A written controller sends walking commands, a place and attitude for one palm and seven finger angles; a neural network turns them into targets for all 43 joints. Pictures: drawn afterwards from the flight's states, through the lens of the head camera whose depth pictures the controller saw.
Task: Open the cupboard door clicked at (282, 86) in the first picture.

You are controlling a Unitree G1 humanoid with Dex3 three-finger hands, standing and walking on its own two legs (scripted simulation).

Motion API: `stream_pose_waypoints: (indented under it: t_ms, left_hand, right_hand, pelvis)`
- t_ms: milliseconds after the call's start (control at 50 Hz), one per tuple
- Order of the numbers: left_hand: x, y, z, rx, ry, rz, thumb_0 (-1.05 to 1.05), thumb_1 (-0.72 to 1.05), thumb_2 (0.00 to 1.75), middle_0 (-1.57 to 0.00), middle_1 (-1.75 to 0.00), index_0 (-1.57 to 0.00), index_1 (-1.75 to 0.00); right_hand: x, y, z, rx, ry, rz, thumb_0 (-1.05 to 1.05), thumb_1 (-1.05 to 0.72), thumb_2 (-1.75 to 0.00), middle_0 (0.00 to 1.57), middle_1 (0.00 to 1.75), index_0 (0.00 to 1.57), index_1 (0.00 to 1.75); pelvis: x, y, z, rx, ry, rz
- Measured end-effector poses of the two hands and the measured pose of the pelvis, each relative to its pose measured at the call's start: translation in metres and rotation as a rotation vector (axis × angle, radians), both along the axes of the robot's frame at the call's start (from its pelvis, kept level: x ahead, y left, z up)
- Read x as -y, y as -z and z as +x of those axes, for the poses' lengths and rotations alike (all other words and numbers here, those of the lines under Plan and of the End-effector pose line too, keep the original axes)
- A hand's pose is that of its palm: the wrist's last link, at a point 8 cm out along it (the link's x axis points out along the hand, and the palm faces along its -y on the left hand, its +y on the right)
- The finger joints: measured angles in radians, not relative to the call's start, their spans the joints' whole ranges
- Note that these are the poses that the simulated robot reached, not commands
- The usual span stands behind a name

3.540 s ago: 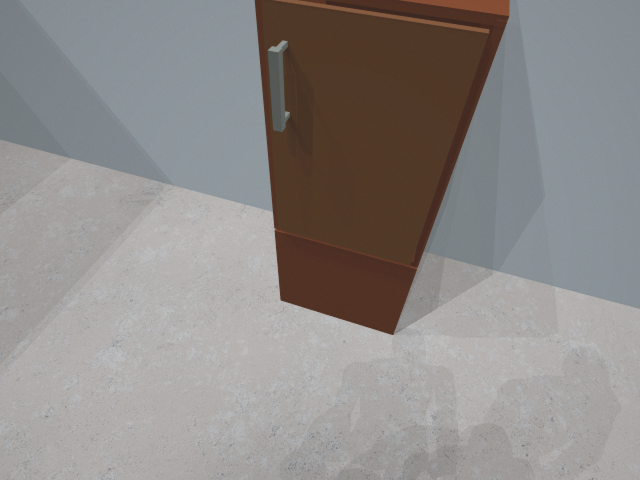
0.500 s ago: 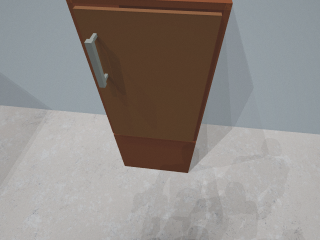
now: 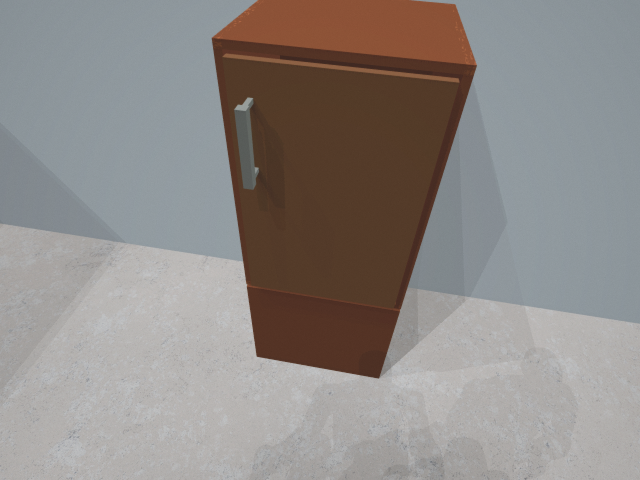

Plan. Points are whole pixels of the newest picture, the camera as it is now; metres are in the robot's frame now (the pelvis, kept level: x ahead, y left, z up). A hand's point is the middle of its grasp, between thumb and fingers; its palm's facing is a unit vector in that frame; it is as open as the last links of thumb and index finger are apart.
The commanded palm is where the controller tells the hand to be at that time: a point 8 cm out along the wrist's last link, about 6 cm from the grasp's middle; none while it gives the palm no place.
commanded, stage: come to a stop and stand still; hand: left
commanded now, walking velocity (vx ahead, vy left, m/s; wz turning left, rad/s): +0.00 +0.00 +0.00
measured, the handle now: (249, 144) +0.65 +0.18 +0.10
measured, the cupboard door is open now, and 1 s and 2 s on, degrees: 0 0 0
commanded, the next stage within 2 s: look again from close up in 0.32 s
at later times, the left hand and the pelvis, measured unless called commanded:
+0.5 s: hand out of the picture -0.02 +0.20 -0.18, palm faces +0.02 -0.98 -0.20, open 7.4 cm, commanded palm none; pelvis -0.02 +0.02 +0.00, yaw +0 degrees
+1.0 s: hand out of the picture -0.10 +0.21 -0.18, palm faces +0.08 -0.97 -0.21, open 7.4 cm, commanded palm none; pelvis -0.04 +0.03 +0.00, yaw +0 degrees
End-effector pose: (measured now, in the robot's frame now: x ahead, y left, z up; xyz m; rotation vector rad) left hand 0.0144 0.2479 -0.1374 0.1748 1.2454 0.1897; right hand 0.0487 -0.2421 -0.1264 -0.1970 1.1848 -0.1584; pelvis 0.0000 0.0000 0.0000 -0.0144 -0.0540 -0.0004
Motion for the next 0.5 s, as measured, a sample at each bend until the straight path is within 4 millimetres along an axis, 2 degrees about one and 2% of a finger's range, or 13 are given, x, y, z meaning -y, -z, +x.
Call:
stream_pose_waypoints:
  t_ms: [140, 240, 360, 500]
  left_hand:
    - [-0.01, 0.001, -0.028, -0.068, -0.005, 0.007, 0.01, 0.91, 0.9, -0.2, -0.29, -0.2, -0.3]
    - [-0.01, 0.002, -0.036, -0.088, -0.003, -0.003, 0.01, 0.91, 0.9, -0.2, -0.29, -0.2, -0.3]
    - [-0.006, 0.006, -0.038, -0.088, 0.004, -0.023, 0.01, 0.91, 0.9, -0.2, -0.29, -0.2, -0.3]
    - [-0.001, 0.008, -0.038, -0.077, 0.011, -0.043, 0.01, 0.91, 0.9, -0.2, -0.29, -0.2, -0.3]
  right_hand:
    - [0.002, 0.004, -0.045, -0.1, 0.034, -0.014, 0.0, -0.9, -0.9, 0.2, 0.3, 0.2, 0.3]
    - [-0.001, 0.005, -0.064, -0.144, 0.051, -0.015, 0.01, -0.9, -0.9, 0.2, 0.3, 0.2, 0.3]
    - [-0.007, 0.006, -0.072, -0.154, 0.057, -0.011, 0.01, -0.9, -0.9, 0.2, 0.3, 0.2, 0.3]
    - [-0.018, 0.007, -0.068, -0.129, 0.059, 0.005, 0.0, -0.9, -0.9, 0.2, 0.3, 0.2, 0.3]
  pelvis:
    - [-0.006, -0.001, -0.008, 0.0, 0.0, -0.001]
    - [-0.01, -0.002, -0.011, 0.001, 0.002, -0.001]
    - [-0.014, -0.002, -0.017, 0.005, 0.002, 0.001]
    - [-0.018, -0.002, -0.021, 0.009, 0.006, -0.003]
